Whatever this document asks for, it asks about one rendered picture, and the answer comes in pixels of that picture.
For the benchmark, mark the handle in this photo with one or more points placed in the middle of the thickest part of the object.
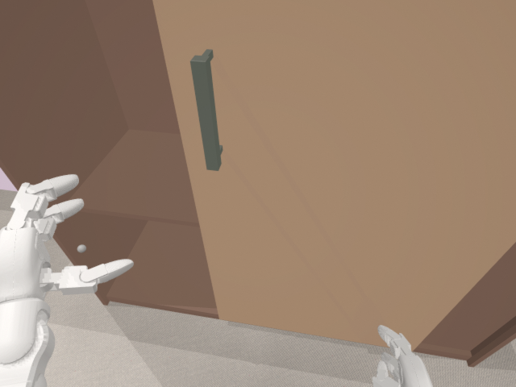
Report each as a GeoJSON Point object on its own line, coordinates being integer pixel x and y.
{"type": "Point", "coordinates": [204, 93]}

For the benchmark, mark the left robot hand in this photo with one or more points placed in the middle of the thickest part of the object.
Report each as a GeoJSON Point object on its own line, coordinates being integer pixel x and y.
{"type": "Point", "coordinates": [22, 249]}

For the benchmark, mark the wardrobe door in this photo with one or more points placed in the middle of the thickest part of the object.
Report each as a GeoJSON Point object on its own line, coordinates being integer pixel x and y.
{"type": "Point", "coordinates": [488, 306]}
{"type": "Point", "coordinates": [368, 171]}

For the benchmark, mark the right robot hand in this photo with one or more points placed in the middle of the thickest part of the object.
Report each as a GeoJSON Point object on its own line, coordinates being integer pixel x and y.
{"type": "Point", "coordinates": [407, 371]}

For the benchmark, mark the robot left forearm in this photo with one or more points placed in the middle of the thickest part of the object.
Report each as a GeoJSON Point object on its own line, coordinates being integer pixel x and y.
{"type": "Point", "coordinates": [26, 342]}

